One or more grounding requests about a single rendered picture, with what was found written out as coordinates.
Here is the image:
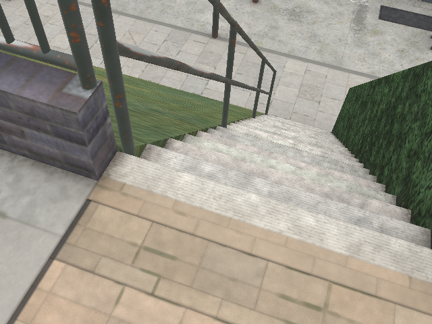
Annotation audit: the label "stairs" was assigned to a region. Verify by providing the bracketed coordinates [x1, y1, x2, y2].
[139, 114, 431, 248]

